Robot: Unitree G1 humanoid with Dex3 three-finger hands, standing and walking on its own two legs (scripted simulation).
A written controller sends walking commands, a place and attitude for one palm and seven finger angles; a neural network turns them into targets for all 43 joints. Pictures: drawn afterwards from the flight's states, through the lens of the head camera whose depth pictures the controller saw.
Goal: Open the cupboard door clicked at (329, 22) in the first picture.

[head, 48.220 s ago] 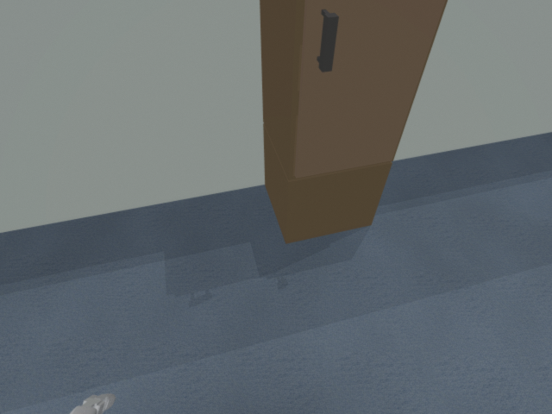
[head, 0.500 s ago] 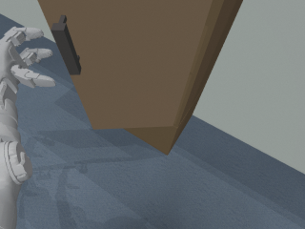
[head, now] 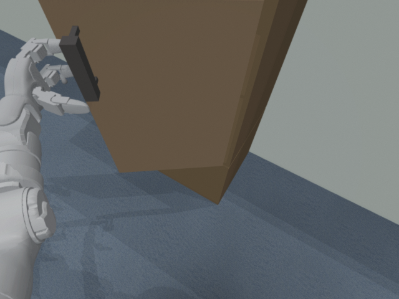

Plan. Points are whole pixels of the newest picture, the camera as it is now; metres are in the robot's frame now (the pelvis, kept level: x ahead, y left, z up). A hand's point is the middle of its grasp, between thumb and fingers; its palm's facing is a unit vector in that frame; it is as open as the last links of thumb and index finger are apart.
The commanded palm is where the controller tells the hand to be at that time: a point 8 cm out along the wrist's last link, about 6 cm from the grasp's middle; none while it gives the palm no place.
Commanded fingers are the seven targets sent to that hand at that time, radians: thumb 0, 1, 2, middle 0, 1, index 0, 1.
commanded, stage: slide the fingers in behind the handle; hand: left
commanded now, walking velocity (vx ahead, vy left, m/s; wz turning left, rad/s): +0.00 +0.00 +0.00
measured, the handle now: (84, 64) +0.54 +0.20 +0.16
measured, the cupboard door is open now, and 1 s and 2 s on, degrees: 37 37 37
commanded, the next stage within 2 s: close the thumb around the handle in 0.92 s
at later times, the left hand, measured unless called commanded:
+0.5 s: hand (90, 80) +0.49 +0.18 +0.16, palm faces +0.04 -1.00 +0.01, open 14.0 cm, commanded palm +0.46 +0.23 +0.15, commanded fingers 0.00 -0.50 0.30 -0.30 -1.20 -0.30 -1.20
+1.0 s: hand (89, 82) +0.49 +0.18 +0.16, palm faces +0.06 -1.00 +0.00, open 14.0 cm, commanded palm +0.46 +0.23 +0.15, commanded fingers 0.00 -0.50 0.30 -0.30 -1.20 -0.30 -1.20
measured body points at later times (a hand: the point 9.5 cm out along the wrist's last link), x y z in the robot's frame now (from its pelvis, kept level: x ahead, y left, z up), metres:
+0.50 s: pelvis +0.00 -0.01 +0.00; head +0.06 -0.01 +0.45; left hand +0.49 +0.24 +0.16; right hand +0.01 -0.27 -0.12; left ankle -0.04 +0.08 -0.72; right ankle -0.01 -0.11 -0.72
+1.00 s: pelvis -0.01 -0.01 +0.00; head +0.06 -0.01 +0.45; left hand +0.48 +0.24 +0.16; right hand +0.02 -0.28 -0.12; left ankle -0.04 +0.08 -0.72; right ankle -0.01 -0.11 -0.72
